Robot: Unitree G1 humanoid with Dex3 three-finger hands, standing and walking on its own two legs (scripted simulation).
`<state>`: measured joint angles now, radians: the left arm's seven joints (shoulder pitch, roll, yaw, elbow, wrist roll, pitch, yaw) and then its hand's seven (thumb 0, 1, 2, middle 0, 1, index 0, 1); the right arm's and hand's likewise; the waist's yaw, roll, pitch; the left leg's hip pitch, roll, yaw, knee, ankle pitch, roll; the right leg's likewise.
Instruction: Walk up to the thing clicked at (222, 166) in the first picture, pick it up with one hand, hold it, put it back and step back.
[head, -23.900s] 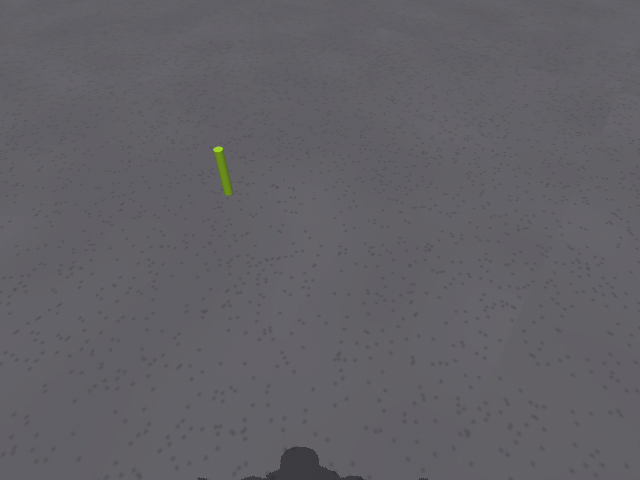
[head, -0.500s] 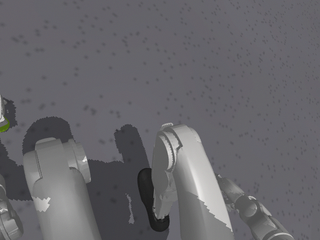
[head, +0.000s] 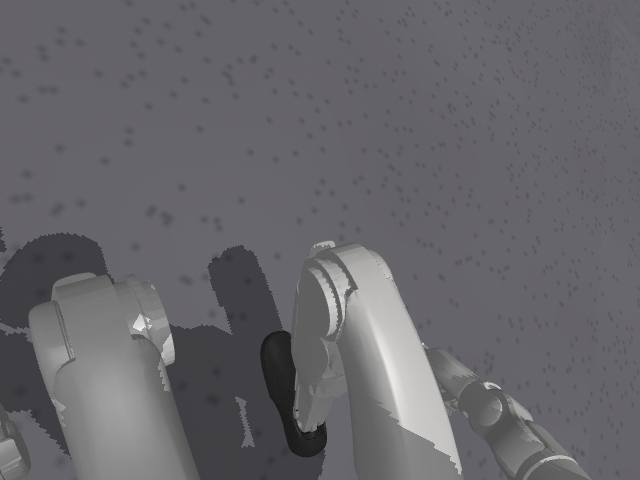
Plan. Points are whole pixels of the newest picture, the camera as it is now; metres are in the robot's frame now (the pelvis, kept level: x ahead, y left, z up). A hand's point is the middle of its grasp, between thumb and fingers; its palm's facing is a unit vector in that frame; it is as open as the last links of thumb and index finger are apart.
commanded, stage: lower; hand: left
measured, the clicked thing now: out of the picture +0.40 +0.32 -0.15
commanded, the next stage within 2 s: loosen in 0.32 s
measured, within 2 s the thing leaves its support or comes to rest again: rests again in 0.28 s
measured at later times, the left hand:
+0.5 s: hand out of the picture +0.39 +0.30 -0.15, palm faces +0.39 -0.92 +0.00, open 5.1 cm
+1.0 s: hand out of the picture +0.39 +0.30 -0.15, palm faces +0.39 -0.92 +0.01, open 12.3 cm
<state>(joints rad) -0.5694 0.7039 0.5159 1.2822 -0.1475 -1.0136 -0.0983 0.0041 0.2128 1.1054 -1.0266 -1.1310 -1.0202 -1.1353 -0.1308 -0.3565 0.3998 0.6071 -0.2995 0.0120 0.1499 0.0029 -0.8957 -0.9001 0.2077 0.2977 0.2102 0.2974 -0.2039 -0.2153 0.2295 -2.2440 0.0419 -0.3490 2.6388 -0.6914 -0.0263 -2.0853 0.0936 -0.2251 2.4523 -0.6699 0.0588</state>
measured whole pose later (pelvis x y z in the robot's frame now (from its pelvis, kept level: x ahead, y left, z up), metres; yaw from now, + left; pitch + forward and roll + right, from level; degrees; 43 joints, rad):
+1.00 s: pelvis +0.00 +0.00 +0.00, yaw -1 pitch +13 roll -16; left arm -0.53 0.71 0.49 1.26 -0.15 -1.05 -0.04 -0.01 -0.24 0.41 -0.60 -0.50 -0.59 -0.52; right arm -0.15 -0.35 0.43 0.59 -0.31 0.00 0.16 0.00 -0.91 -0.90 0.21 0.30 0.21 0.30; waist -0.19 -0.24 0.25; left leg -2.23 0.05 -0.38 2.66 -0.70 -0.02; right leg -2.07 0.11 -0.24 2.44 -0.66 0.06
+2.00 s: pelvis +0.01 -0.01 +0.18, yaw +10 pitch +32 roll -5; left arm -0.20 0.54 0.39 0.52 0.03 -0.07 0.02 -0.02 -0.54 0.06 -0.05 -0.05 -0.05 -0.06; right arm 0.10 -0.26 0.01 0.58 0.05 0.14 0.00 0.01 -0.91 -0.90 0.21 0.30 0.21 0.30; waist -0.02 0.01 -0.13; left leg -1.92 0.07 -0.09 1.99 -0.63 -0.01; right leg -1.85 0.03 -0.06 1.94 -0.66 0.01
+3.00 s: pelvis +0.09 +0.00 +0.44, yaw +16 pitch +8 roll -2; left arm 0.47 0.21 -0.01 0.00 -0.02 0.26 0.14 -0.02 -0.58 0.03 -0.05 -0.04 -0.05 -0.05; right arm 0.27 -0.21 0.03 0.48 0.02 -0.09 -0.18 0.01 -0.90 -0.90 0.21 0.30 0.21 0.30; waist -0.02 0.04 -0.11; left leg -0.66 0.05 -0.03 0.97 -0.46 -0.02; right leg -0.58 0.00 -0.05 0.92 -0.48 0.01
